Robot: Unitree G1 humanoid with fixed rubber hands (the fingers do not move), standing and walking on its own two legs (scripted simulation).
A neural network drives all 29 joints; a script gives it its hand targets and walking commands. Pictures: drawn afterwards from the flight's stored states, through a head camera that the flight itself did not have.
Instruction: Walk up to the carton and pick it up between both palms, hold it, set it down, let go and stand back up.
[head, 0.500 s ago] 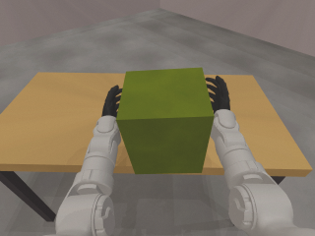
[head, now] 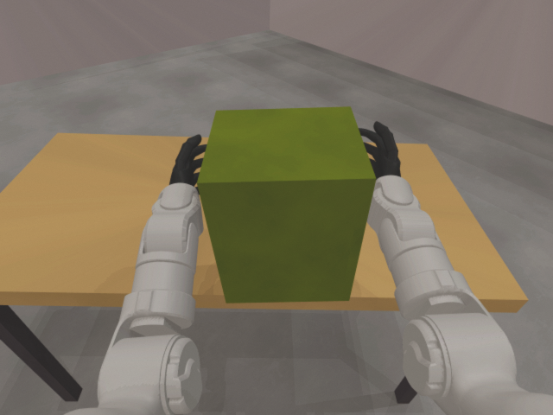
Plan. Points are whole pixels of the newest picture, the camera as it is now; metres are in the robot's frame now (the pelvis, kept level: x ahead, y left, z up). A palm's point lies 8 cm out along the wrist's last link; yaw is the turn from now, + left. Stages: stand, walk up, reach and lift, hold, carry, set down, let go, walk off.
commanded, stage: reach and lift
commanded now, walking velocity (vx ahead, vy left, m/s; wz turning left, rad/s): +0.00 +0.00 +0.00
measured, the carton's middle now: (285, 209) +0.39 +0.01 +0.14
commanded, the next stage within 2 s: hold in 0.94 s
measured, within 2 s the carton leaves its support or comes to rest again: neither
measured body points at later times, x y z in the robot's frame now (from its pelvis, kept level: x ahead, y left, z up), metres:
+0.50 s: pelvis +0.00 +0.00 +0.00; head -0.04 +0.02 +0.45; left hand +0.40 +0.15 +0.20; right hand +0.41 -0.14 +0.22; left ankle +0.05 +0.13 -0.74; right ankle +0.04 -0.10 -0.74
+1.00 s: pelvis +0.00 +0.00 +0.00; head -0.04 +0.02 +0.45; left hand +0.40 +0.15 +0.20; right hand +0.41 -0.14 +0.23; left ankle +0.05 +0.13 -0.74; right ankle +0.04 -0.10 -0.74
